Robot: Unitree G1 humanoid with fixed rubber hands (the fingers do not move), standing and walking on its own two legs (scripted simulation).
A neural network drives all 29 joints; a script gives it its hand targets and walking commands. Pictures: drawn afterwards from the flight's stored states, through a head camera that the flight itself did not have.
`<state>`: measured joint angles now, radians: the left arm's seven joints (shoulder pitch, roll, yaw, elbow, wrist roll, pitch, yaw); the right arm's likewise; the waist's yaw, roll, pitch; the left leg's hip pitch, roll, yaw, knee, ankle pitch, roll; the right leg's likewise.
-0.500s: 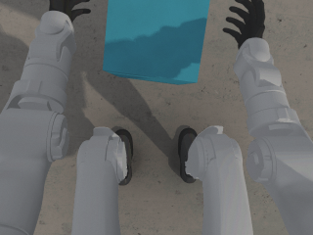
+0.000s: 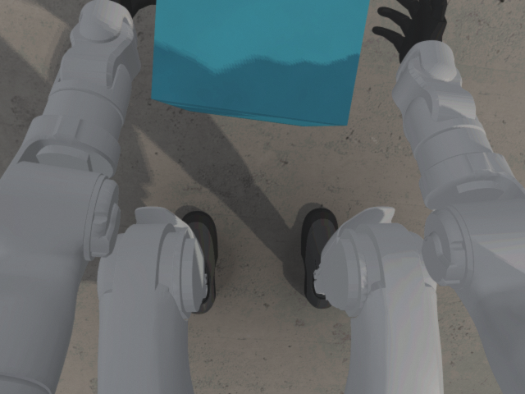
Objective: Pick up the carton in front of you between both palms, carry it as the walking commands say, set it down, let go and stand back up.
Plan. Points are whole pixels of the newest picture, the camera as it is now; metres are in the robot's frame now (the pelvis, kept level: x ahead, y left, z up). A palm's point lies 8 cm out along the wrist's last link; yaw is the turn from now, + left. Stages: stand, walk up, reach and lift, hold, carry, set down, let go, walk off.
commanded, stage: reach and lift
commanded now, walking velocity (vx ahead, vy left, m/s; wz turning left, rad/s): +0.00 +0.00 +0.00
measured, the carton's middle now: (257, 42) +0.53 +0.03 -0.24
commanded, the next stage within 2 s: none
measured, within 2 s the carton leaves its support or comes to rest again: leaves its support in 0.56 s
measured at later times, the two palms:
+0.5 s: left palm out of the picture +0.55 +0.17 -0.17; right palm (395, 29) +0.53 -0.13 -0.16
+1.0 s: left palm out of the picture +0.49 +0.18 +0.02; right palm (501, 7) +0.49 -0.12 +0.02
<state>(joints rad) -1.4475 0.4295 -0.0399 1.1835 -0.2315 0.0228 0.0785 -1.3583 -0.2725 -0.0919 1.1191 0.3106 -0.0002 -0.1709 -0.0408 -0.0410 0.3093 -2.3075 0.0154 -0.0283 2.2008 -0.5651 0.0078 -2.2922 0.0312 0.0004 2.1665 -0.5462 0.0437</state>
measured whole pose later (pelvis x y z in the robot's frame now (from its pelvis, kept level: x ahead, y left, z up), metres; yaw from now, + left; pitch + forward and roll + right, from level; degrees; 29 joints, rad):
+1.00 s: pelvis +0.00 -0.01 +0.08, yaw +5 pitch +42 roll -2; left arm -1.15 0.11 0.38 0.88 0.19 0.33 0.03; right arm -1.06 0.04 -0.55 0.74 -0.18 0.32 -0.11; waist -0.03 -0.01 -0.13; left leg -2.16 -0.06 -0.06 1.90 -0.48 -0.03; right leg -2.12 0.06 0.03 1.91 -0.53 0.05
